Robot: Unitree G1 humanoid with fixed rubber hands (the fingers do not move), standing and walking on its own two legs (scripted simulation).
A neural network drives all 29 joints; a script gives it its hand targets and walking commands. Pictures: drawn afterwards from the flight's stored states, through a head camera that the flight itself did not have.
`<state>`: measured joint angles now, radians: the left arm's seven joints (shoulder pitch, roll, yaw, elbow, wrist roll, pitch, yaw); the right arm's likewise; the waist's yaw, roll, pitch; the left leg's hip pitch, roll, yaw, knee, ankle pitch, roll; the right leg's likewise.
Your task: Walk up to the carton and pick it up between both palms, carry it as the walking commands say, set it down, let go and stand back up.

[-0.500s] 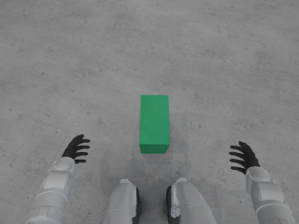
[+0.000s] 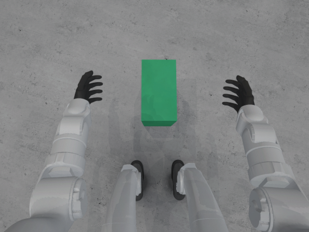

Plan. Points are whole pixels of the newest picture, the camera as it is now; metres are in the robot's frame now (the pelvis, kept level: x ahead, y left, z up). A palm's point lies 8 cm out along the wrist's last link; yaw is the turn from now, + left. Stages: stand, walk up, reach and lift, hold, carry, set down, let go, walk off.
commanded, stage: reach and lift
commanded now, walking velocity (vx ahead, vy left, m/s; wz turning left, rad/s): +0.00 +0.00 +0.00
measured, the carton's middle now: (158, 97) +0.53 -0.02 -0.55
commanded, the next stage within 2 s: none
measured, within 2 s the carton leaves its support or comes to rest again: neither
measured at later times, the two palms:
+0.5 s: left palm (105, 67) +0.53 +0.15 -0.16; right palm (217, 69) +0.51 -0.18 -0.15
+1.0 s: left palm (117, 80) +0.53 +0.14 -0.28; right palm (201, 83) +0.51 -0.16 -0.28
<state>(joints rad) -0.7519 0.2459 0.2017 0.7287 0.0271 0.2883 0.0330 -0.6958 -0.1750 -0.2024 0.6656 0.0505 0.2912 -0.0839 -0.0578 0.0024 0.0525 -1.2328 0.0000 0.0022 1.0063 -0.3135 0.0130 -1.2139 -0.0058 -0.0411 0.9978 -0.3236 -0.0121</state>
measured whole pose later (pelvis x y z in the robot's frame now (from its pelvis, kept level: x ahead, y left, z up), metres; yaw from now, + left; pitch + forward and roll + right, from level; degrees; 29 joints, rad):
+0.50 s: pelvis -0.01 +0.00 -0.02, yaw +0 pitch +39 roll -1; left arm -1.26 0.19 0.32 0.79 0.10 0.19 0.08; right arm -1.21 -0.14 -0.37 0.72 -0.05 0.18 -0.10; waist -0.03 -0.01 0.24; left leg -1.43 -0.02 -0.03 1.05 -0.29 0.00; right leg -1.42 0.02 0.00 1.04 -0.30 0.00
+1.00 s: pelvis -0.06 +0.00 -0.14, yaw +0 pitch +30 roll -1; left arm -1.59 0.31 0.19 0.98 -0.07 0.24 0.13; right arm -1.52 -0.25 -0.26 0.88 0.06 0.25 -0.18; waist -0.03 0.02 0.52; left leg -1.69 -0.06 -0.06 1.62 -0.45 -0.02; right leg -1.66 0.04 -0.01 1.61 -0.47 0.01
